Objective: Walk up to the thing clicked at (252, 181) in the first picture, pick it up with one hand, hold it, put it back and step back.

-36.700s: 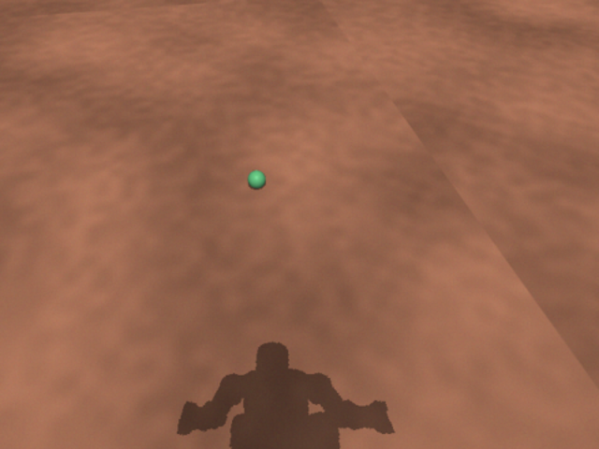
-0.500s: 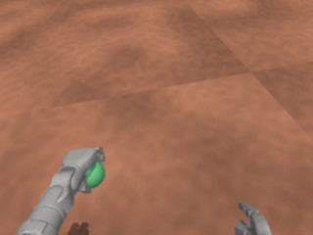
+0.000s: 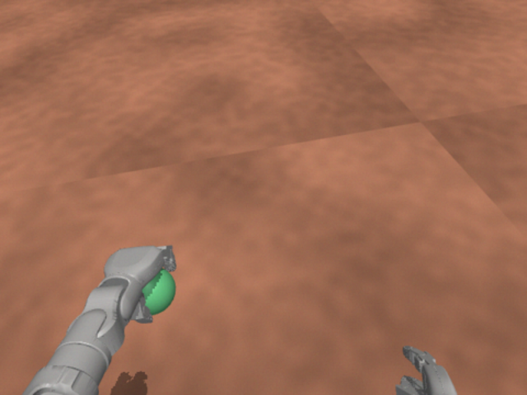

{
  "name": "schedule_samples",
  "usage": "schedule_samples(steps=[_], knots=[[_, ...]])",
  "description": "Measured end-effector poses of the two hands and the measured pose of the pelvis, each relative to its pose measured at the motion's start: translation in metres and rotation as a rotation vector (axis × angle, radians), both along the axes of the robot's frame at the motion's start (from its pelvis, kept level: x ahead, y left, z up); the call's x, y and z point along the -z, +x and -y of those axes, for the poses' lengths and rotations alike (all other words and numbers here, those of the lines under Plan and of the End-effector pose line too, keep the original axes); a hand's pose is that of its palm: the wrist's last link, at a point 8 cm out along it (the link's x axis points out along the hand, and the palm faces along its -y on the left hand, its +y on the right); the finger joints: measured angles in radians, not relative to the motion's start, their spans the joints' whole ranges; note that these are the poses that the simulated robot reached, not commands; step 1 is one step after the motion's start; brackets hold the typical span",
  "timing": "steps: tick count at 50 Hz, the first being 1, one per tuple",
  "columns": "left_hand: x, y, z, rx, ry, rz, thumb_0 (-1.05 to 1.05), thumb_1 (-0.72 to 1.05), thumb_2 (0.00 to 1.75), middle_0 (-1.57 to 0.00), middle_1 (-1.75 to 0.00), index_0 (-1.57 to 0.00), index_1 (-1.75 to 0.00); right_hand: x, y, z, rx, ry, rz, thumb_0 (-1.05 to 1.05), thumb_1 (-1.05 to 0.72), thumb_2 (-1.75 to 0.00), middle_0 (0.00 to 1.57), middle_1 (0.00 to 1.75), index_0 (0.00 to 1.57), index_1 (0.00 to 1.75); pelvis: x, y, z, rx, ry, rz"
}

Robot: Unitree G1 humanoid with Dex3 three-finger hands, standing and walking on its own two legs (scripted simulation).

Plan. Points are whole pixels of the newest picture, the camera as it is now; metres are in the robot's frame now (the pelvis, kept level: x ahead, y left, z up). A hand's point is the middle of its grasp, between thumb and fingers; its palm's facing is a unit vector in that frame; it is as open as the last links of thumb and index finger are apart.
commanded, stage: crouch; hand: left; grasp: from above
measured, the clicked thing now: (151, 290) +0.31 +0.22 -0.07
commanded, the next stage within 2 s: lower in 1.94 s
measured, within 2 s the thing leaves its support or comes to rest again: neither
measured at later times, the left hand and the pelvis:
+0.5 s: hand (162, 302) +0.33 +0.24 -0.18, palm faces -0.42 +0.04 -0.91, open 11.0 cm; pelvis -0.03 +0.00 -0.09, yaw +1 degrees
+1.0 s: hand (183, 315) +0.40 +0.26 -0.43, palm faces -0.45 -0.01 -0.89, open 11.1 cm; pelvis -0.07 +0.01 -0.29, yaw +0 degrees
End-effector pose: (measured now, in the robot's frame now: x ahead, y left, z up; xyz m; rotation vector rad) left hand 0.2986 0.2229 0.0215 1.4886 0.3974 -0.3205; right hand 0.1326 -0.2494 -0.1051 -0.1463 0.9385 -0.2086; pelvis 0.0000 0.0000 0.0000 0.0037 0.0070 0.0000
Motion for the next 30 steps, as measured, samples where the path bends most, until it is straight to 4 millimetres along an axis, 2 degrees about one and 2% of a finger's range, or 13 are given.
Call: schedule_samples(steps=[4, 8, 12, 16, 22, 30], knots=[[0.003, 0.001, -0.002, -0.007, 0.006, 0.004, 0.01, -0.11, 0.64, -0.44, -0.93, -0.5, -0.85, 0.0, -0.001, 0.0, 0.002, 0.0, -0.005, 0.01, -0.91, -0.89, 0.2, 0.3, 0.2, 0.3, 0.0, 0.0, -0.001, -0.002, 0.0, -0.004], [0.014, 0.0, -0.002, -0.003, 0.01, -0.003, 0.01, -0.13, 0.67, -0.43, -0.94, -0.49, -0.87, 0.001, -0.004, 0.001, 0.003, -0.005, -0.017, 0.01, -0.9, -0.89, 0.21, 0.3, 0.2, 0.3, 0.002, -0.001, -0.001, -0.006, -0.001, -0.015], [0.036, 0.0, -0.003, 0.004, 0.022, -0.013, 0.01, -0.14, 0.7, -0.43, -0.95, -0.49, -0.88, 0.005, -0.012, 0.003, -0.004, -0.02, -0.046, 0.01, -0.9, -0.89, 0.21, 0.3, 0.2, 0.3, 0.006, -0.005, 0.0, -0.012, -0.003, -0.048], [0.065, 0.004, -0.005, 0.01, 0.045, -0.022, 0.01, -0.14, 0.71, -0.42, -0.96, -0.48, -0.9, 0.018, -0.028, 0.01, -0.011, -0.045, -0.095, 0.01, -0.9, -0.89, 0.21, 0.3, 0.2, 0.3, 0.019, -0.011, 0.0, -0.018, -0.008, -0.113], [0.118, 0.026, -0.008, 0.036, 0.085, 0.016, 0.01, -0.15, 0.71, -0.41, -0.98, -0.47, -0.92, 0.059, -0.065, 0.024, 0.007, -0.096, -0.186, 0.01, -0.9, -0.89, 0.21, 0.3, 0.2, 0.3, 0.061, -0.025, -0.002, -0.022, -0.023, -0.254], [0.2, 0.058, -0.017, 0.008, 0.107, 0.039, 0.01, -0.15, 0.72, -0.39, -1.01, -0.46, -0.94, 0.132, -0.129, 0.032, 0.06, -0.14, -0.334, 0.01, -0.91, -0.89, 0.21, 0.3, 0.2, 0.3, 0.135, -0.045, -0.006, -0.021, -0.039, -0.428]])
